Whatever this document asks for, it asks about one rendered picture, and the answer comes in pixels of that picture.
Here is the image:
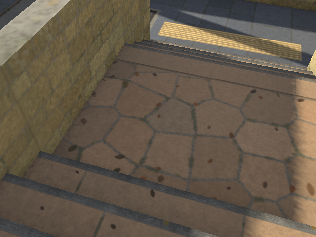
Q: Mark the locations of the stairs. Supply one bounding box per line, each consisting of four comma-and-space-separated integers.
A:
0, 151, 316, 237
133, 39, 316, 80

